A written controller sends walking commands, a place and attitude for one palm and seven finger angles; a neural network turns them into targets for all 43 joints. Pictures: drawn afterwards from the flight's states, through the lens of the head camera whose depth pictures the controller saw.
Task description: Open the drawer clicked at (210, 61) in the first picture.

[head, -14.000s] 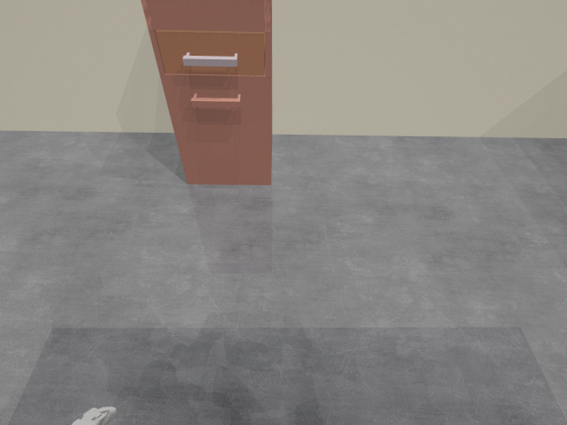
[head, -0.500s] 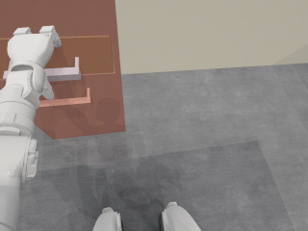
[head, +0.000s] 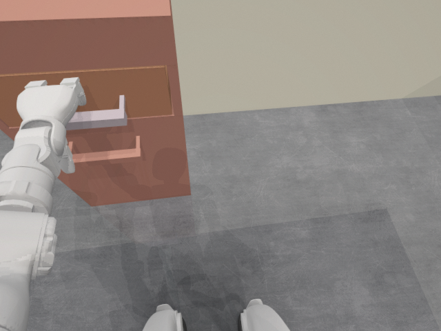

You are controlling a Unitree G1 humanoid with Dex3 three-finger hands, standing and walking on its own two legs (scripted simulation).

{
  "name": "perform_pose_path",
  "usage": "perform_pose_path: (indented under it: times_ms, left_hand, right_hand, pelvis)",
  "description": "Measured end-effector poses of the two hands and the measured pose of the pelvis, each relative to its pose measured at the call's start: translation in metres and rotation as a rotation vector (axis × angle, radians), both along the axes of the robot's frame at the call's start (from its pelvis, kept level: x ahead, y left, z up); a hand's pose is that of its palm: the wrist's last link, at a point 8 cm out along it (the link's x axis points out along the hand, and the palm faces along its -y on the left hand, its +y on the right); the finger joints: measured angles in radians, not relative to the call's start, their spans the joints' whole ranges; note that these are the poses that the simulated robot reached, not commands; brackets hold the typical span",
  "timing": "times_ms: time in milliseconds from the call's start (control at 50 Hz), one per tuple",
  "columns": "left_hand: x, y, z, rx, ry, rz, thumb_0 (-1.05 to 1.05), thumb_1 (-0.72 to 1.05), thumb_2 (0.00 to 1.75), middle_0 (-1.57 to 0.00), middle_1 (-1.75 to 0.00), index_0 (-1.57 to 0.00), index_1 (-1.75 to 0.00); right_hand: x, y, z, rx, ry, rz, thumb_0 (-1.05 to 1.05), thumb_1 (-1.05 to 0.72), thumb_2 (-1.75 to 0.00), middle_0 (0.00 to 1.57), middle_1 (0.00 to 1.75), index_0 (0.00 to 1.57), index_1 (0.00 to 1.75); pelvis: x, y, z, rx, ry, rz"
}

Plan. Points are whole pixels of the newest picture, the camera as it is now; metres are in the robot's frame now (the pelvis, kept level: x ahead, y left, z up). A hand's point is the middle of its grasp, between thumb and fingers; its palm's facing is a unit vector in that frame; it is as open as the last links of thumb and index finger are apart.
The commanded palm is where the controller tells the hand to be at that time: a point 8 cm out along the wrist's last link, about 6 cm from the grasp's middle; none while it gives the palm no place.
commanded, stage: lower the fingers behind the handle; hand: left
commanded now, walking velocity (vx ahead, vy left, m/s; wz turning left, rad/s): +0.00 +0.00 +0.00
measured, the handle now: (79, 111) +0.58 +0.26 -0.04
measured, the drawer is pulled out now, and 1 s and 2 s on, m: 0.00 0.00 0.00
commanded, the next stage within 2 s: close the thumb around the handle in 1.46 s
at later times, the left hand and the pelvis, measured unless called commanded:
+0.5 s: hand (74, 128) +0.51 +0.24 +0.00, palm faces -0.14 -0.04 -0.99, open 13.9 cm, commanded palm +0.51 +0.24 +0.03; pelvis -0.01 -0.01 -0.02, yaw +0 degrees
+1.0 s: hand (76, 138) +0.52 +0.26 -0.06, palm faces -0.07 -0.01 -1.00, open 13.8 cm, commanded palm +0.52 +0.23 -0.01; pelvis -0.03 +0.00 -0.06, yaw -1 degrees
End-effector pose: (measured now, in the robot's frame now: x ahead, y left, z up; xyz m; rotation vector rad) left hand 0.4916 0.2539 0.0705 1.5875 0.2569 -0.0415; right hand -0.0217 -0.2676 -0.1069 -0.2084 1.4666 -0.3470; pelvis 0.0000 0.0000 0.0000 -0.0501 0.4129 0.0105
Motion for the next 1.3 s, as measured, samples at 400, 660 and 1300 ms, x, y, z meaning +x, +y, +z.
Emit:
perform_pose_path:
  times_ms: [400, 660, 1300]
  left_hand:
    - [0.001, 0.009, -0.034, 0.039, -0.088, 0.058, 0.00, -0.49, 0.30, -0.29, -1.20, -0.31, -1.20]
    - [0.010, -0.016, -0.042, -0.075, -0.075, -0.105, 0.00, -0.49, 0.30, -0.30, -1.20, -0.31, -1.20]
    - [0.006, -0.006, -0.072, -0.058, -0.137, -0.090, 0.00, -0.49, 0.30, -0.30, -1.20, -0.32, -1.20]
  right_hand:
    - [-0.007, -0.005, -0.027, -0.007, 0.032, 0.031, 0.00, -0.90, -0.90, 0.20, 0.30, 0.21, 0.30]
    - [-0.026, -0.002, -0.026, -0.043, 0.034, 0.011, 0.00, -0.90, -0.90, 0.20, 0.30, 0.21, 0.30]
    - [-0.031, 0.006, -0.053, -0.018, 0.059, 0.030, 0.00, -0.90, -0.90, 0.20, 0.30, 0.21, 0.30]
  pelvis:
    - [-0.018, -0.004, -0.026, -0.008, 0.075, 0.008]
    - [-0.018, -0.003, -0.037, -0.012, 0.081, -0.005]
    - [-0.026, 0.001, -0.060, -0.027, 0.124, -0.004]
